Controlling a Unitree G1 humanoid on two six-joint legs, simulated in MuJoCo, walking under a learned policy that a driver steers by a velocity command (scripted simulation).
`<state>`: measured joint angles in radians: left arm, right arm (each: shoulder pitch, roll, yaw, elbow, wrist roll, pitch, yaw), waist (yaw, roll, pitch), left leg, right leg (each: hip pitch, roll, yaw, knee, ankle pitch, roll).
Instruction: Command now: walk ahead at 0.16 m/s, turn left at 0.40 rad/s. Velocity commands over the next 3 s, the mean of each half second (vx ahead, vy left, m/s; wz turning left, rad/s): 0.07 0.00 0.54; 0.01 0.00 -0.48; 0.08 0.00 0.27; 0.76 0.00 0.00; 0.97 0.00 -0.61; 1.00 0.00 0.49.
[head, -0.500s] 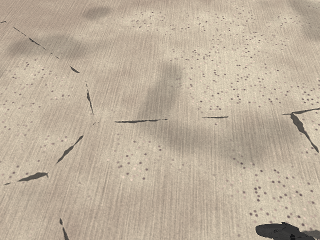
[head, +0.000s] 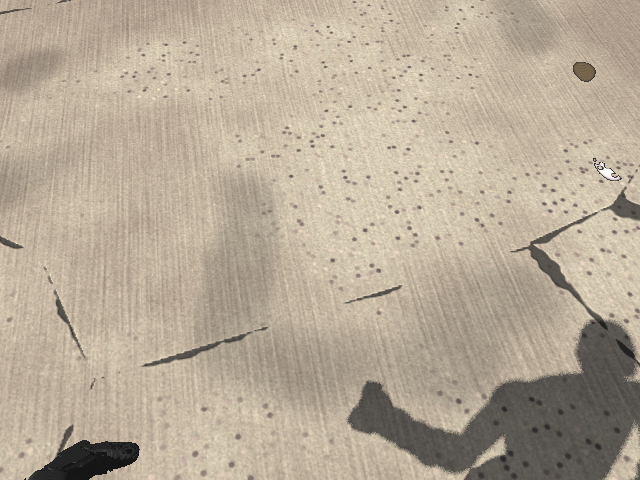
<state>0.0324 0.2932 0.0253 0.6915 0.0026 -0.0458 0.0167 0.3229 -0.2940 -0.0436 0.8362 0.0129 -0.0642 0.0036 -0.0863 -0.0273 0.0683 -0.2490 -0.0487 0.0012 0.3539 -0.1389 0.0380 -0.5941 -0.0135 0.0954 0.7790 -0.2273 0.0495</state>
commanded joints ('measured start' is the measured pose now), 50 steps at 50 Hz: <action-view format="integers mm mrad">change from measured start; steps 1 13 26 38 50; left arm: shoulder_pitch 93 -17 201 143 243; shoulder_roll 67 81 -29 67 114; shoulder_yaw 16 47 11 85 111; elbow -32 -83 27 -17 -87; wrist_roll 0 24 40 -23 -11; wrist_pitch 15 33 26 102 131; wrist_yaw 6 25 -27 20 -23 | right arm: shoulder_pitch -94 22 -60 -198 -176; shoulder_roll -199 -134 -149 -78 -125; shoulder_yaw -59 -77 -42 -41 -81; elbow -96 -150 -215 -181 -108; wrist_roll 23 11 -41 -39 19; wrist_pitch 4 121 112 76 70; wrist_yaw -18 -49 -21 -80 -8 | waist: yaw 101 39 128 61 132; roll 122 -112 283 149 57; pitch -178 -147 -233 -110 -176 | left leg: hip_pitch -24 -398 323 204 51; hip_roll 211 106 389 381 343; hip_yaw -205 -46 -310 -9 203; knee -19 901 42 -63 238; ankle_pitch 545 -287 482 172 194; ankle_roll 166 -147 108 177 21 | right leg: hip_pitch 236 383 65 -85 468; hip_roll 51 -266 -72 -70 -6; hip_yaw -9 77 -174 -78 -159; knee -125 -480 -59 282 -370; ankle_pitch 118 316 -353 -119 194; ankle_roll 6 -261 -7 77 -117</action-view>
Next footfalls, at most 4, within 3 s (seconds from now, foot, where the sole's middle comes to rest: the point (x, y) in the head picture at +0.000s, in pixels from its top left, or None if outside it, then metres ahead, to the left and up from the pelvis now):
0.12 right None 0.20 -0.12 -0.78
0.50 left None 0.09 0.14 -0.78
1.00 right None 0.12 -0.12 -0.78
1.70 left None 0.15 0.20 -0.78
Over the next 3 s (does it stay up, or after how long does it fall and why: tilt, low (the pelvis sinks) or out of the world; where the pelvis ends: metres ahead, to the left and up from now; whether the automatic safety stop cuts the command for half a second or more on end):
stays up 1.21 0.20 -0.01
